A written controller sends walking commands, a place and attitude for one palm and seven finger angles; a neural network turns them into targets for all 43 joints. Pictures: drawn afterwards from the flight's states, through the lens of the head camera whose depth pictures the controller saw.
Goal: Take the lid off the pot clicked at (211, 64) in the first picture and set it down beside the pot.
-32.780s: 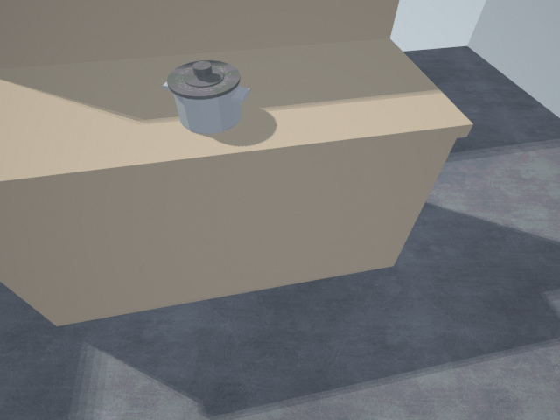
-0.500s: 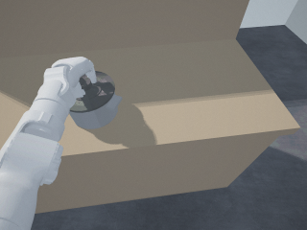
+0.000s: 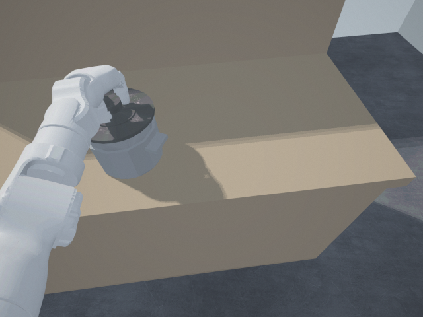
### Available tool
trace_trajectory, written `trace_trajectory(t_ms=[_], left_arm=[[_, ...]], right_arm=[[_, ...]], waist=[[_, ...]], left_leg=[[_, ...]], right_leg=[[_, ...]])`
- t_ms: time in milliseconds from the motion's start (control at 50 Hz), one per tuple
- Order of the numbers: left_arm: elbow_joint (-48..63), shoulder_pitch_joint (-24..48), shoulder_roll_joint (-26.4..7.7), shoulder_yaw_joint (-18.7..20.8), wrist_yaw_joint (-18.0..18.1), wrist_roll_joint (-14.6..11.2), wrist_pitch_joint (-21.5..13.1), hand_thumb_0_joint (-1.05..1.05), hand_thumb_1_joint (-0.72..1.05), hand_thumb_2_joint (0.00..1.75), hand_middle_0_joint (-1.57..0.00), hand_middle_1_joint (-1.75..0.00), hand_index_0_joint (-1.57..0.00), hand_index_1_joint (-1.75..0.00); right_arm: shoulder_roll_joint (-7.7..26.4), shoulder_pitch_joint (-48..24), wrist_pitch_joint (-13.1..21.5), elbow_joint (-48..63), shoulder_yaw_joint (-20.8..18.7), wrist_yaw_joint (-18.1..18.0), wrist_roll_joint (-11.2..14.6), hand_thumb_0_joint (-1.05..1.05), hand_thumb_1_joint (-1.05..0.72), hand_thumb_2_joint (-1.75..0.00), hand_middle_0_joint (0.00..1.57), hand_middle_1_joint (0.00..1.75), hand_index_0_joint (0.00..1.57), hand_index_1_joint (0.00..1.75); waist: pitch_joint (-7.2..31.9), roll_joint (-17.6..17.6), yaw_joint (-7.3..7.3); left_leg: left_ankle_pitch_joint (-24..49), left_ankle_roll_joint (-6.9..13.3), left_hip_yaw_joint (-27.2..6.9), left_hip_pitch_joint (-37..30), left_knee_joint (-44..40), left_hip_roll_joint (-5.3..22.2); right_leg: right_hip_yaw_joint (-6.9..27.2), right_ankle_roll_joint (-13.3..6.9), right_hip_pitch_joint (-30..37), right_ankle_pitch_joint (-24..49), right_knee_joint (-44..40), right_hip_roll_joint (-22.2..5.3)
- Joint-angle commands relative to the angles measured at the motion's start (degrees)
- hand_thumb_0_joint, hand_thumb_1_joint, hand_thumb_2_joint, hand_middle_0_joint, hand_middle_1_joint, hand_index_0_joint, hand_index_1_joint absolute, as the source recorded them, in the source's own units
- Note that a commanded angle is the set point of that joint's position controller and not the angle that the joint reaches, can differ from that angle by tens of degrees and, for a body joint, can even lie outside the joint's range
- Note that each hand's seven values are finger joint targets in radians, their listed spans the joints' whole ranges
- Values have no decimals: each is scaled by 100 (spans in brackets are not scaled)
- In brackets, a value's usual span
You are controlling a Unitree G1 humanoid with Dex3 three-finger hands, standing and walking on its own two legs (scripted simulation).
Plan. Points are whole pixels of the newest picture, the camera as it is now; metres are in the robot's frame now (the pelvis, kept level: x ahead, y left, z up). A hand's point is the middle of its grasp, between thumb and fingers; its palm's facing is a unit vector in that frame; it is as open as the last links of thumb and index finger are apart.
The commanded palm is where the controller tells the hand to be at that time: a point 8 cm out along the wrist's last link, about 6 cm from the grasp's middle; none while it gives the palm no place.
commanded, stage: lift the lid straight up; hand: left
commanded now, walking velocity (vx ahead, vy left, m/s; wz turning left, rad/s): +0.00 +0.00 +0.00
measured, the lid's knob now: (110, 104) +0.52 +0.18 +0.12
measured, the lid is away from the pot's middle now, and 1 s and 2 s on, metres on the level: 0.01 0.02 0.08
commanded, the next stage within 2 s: move the lid sideways beside the pot in 1.30 s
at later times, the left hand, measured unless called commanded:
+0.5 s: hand (96, 93) +0.48 +0.18 +0.18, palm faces -0.35 -0.08 -0.93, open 7.6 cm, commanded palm +0.48 +0.18 +0.26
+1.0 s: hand (89, 69) +0.49 +0.18 +0.22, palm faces -0.30 -0.09 -0.95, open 7.6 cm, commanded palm +0.48 +0.18 +0.30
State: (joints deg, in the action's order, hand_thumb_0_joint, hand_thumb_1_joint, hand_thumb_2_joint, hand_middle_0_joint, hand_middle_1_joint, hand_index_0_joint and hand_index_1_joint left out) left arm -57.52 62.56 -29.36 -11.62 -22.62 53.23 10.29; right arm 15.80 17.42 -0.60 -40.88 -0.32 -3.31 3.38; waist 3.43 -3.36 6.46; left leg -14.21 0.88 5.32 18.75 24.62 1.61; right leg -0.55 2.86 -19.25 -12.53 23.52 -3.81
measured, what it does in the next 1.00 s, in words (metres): stands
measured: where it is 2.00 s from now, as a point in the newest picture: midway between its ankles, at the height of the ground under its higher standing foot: outside the picture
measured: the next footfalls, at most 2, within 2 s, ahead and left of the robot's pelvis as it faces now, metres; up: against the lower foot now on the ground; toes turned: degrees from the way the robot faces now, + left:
none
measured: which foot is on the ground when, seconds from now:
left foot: down 0.00-1.00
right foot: down 0.00-1.00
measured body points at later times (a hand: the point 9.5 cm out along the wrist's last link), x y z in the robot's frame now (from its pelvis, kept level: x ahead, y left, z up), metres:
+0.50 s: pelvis +0.00 +0.00 +0.00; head +0.04 -0.02 +0.45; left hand +0.50 +0.18 +0.23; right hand +0.05 -0.27 -0.13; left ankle -0.03 +0.11 -0.74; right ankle -0.02 -0.15 -0.74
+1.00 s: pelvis +0.00 +0.00 +0.00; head +0.04 -0.02 +0.45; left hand +0.50 +0.18 +0.28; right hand +0.05 -0.27 -0.13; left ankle -0.03 +0.11 -0.74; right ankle -0.02 -0.15 -0.74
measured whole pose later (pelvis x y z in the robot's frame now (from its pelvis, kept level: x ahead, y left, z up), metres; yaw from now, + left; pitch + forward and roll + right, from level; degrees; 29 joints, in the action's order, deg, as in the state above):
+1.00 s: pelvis +0.00 +0.00 +0.00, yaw +0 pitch +8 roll +0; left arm -59.3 74.2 -31.4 -11.7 -29.8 55.1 13.9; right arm 16.2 18.0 1.2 -41.0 -0.1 -2.5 2.9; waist 3.7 -3.2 6.6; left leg -13.2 1.1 5.3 17.4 22.8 1.1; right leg -0.5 3.0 -18.2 -11.8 22.3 -4.2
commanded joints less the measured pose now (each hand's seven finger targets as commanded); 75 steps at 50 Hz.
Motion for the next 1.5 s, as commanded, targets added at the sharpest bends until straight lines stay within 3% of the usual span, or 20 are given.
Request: trace_trajectory(t_ms=[0,60,120,320,500,540,600,720,780,900,960,1000,1100,1160,1300,1340,1360,1400,1440,1480], left_arm=[[1470,3752,-1333,319,213,20,-57,0,67,103,-75,-119,-73,-107],[1366,3741,-1854,718,184,84,-16,0,67,103,-75,-119,-73,-107],[1209,3824,-1583,438,128,117,38,0,67,103,-75,-119,-73,-107],[1392,4401,-1806,510,54,121,4,0,67,103,-75,-119,-73,-107],[1199,4588,-1474,238,-68,115,68,0,67,103,-75,-119,-73,-107],[1223,4718,-1790,490,-87,185,81,0,67,103,-75,-119,-73,-107],[930,4618,-1462,204,-163,133,162,0,67,103,-75,-119,-73,-107],[1340,4881,-1939,580,-153,298,139,0,67,103,-75,-119,-73,-107],[879,4847,-1696,339,-268,306,311,0,67,103,-75,-119,-73,-107],[1302,5052,-1554,232,-352,249,315,0,67,103,-75,-119,-73,-107],[1303,5116,-2037,600,-384,352,354,0,67,103,-75,-119,-73,-107],[1373,5099,-1464,126,-456,219,382,0,67,103,-75,-119,-73,-107],[1094,5214,-1201,-96,-543,214,520,0,67,103,-75,-119,-73,-107],[756,5181,-1526,164,-554,310,572,0,67,103,-75,-119,-73,-107],[1102,5506,-1297,-57,-507,272,450,0,67,103,-75,-119,-73,-107],[695,5388,-1891,367,-476,399,485,0,67,103,-75,-119,-73,-107],[651,5445,-1766,255,-489,366,503,0,67,103,-75,-119,-73,-107],[1150,5356,-1576,47,-343,367,270,0,67,103,-75,-119,-73,-107],[1042,5207,-2248,542,-175,653,139,0,67,103,-75,-119,-73,-107],[1174,5239,-2150,481,-129,656,88,0,67,103,-75,-119,-73,-107]], right_arm=[[839,218,186,510,-280,-69,1,0,-90,-90,20,30,20,30],[879,183,161,505,-265,-60,-12,0,-90,-90,20,30,20,30],[864,150,125,497,-241,-53,11,0,-90,-90,20,30,20,30],[858,156,267,536,-236,-100,-4,0,-90,-90,20,30,20,30],[880,226,371,482,-236,-90,-19,0,-90,-90,20,30,20,30],[884,250,379,470,-245,-75,-37,0,-90,-90,20,30,20,30],[897,254,349,451,-235,-65,-16,0,-90,-90,20,30,20,30],[862,237,408,528,-253,-30,-67,0,-90,-90,20,30,20,30],[895,248,329,462,-237,-22,-17,0,-90,-90,20,30,20,30],[877,189,373,555,-255,5,-41,0,-90,-90,20,30,20,30],[884,154,370,558,-245,-3,-58,0,-90,-90,20,30,20,30],[865,78,369,605,-246,16,-13,0,-90,-90,20,30,20,30],[893,7,328,555,-212,25,-11,0,-90,-90,20,30,20,30],[911,62,262,479,-183,-6,-40,0,-90,-90,20,30,20,30],[855,2,335,559,-178,-47,-37,0,-90,-90,20,30,20,30],[908,25,295,519,-148,-83,-38,0,-90,-90,20,30,20,30],[888,18,294,512,-127,-105,-14,0,-90,-90,20,30,20,30],[862,56,320,613,-132,-107,-10,0,-90,-90,20,30,20,30],[905,48,262,590,-124,-144,-66,0,-90,-90,20,30,20,30],[832,31,271,638,-127,-153,-47,0,-90,-90,20,30,20,30]], waist=[[2661,96,61],[2571,264,-24],[2270,206,21],[2609,80,32],[2558,-31,64],[2675,139,29],[2435,138,74],[2936,48,-39],[2412,335,41],[2759,3,6],[2849,265,-52],[2753,49,11],[2327,149,59],[2265,393,48],[2576,166,42],[2437,488,3],[2354,615,36],[2384,406,30],[2507,327,-60],[2665,65,-76]], left_leg=[[2718,371,-263,-1774,119,-237],[2456,389,-220,-1585,82,-291],[2311,362,-218,-1468,20,-278],[2195,360,-266,-1699,-16,-283],[2409,339,-317,-1822,-17,-247],[2357,346,-324,-1780,-24,-261],[2362,341,-290,-1657,-60,-269],[2927,330,-385,-1951,46,-250],[2404,343,-290,-1619,-77,-279],[3041,328,-367,-1948,25,-253],[2824,364,-355,-1861,15,-296],[3070,342,-345,-1949,21,-283],[2475,311,-354,-1792,-56,-291],[1937,318,-311,-1560,-125,-330],[2202,310,-330,-1775,-109,-296],[1711,328,-279,-1440,-176,-336],[1598,339,-263,-1373,-234,-345],[1846,308,-228,-1447,-239,-254],[1783,308,-220,-1368,-212,-253],[1974,307,-205,-1478,-221,-270]], right_leg=[[-221,-420,653,2679,21,459],[-189,-418,872,2756,39,444],[-215,-428,710,2580,-5,446],[-179,-428,752,2428,-31,441],[-213,-448,541,2341,-77,455],[-190,-430,685,2417,-39,458],[-222,-440,568,2392,-89,447],[-162,-432,794,2654,4,448],[-212,-424,672,2483,-78,457],[-201,-441,715,2701,-51,440],[-166,-419,925,2760,-11,435],[-181,-430,762,2805,-36,423],[-238,-451,479,2312,-104,447],[-238,-441,561,2147,-104,461],[-209,-450,624,2252,-105,437],[-162,-428,806,2144,-112,433],[-181,-419,809,2113,-129,430],[-196,-443,769,2144,-204,426],[-128,-462,931,2134,-160,425],[-143,-479,980,2221,-116,417]])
